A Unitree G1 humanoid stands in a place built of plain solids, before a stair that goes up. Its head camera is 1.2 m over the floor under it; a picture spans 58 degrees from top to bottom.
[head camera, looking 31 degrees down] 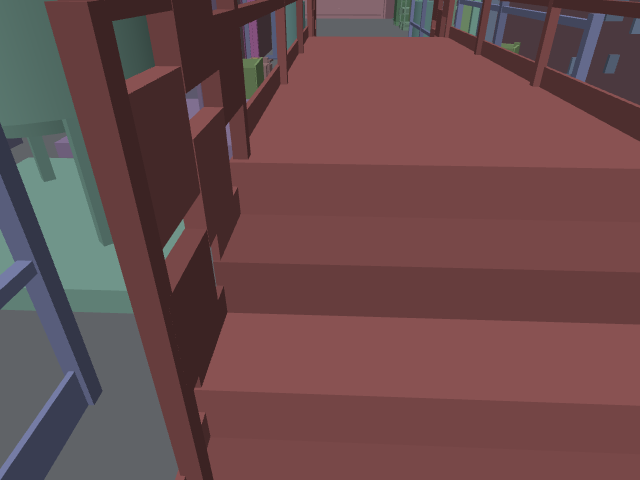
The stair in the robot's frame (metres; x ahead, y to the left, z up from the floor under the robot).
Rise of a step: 0.18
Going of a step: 0.28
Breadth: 1.40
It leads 2 degrees to the right of straight ahead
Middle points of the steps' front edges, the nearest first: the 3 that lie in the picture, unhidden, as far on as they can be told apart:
0.67 -0.39 0.36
0.95 -0.40 0.54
1.23 -0.42 0.72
